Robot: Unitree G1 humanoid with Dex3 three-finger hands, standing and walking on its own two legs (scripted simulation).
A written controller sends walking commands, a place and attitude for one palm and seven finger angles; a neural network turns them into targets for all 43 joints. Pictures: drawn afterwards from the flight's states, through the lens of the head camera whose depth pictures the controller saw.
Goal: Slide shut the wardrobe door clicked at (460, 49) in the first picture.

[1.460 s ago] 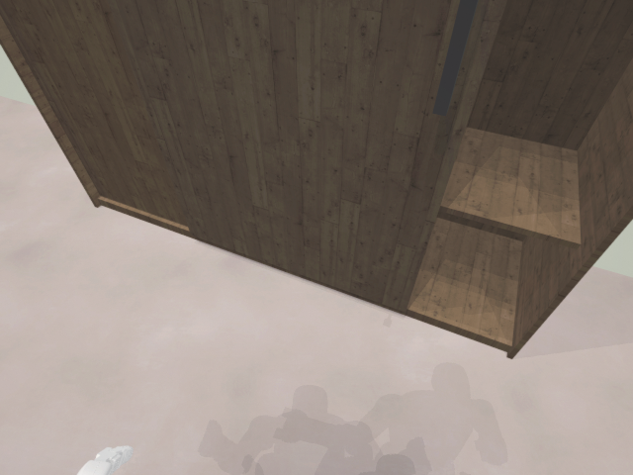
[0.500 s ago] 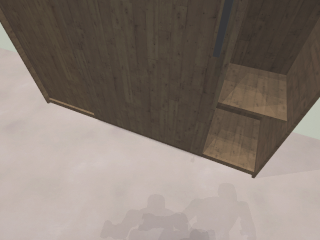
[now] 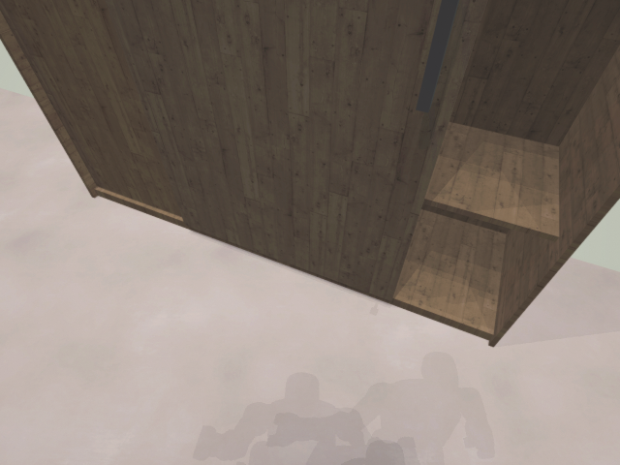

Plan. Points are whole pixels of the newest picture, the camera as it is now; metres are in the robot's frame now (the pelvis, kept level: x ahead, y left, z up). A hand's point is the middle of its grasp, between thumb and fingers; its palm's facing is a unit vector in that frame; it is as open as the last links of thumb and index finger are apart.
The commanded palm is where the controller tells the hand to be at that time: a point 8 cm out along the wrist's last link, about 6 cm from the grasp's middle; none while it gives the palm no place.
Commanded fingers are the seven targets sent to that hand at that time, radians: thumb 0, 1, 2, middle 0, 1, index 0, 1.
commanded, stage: turn to face it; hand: left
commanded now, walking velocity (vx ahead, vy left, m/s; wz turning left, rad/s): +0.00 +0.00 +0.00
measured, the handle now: (442, 38) +0.79 -0.20 +0.20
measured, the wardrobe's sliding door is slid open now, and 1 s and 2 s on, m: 0.36 0.36 0.36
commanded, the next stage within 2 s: take the last steps up to it in 0.82 s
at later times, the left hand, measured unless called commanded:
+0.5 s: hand out of the picture +0.06 +0.18 -0.18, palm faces -0.14 -0.95 -0.28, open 7.4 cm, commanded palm none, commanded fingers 0.00 0.90 0.90 -0.20 -0.30 -0.20 -0.30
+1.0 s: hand out of the picture +0.05 +0.18 -0.18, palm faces -0.21 -0.95 -0.21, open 7.4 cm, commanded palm none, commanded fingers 0.00 0.90 0.90 -0.20 -0.30 -0.20 -0.30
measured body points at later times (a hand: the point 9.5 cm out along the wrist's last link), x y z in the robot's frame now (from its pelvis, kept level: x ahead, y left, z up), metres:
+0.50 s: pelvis -0.02 -0.02 -0.03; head +0.01 -0.05 +0.42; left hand +0.07 +0.23 -0.16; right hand +0.01 -0.28 -0.18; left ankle +0.00 +0.13 -0.75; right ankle -0.02 -0.10 -0.75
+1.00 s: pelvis -0.03 +0.00 -0.01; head -0.01 +0.01 +0.44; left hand +0.07 +0.23 -0.16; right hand -0.02 -0.26 -0.15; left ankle -0.02 +0.13 -0.73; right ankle -0.02 -0.10 -0.75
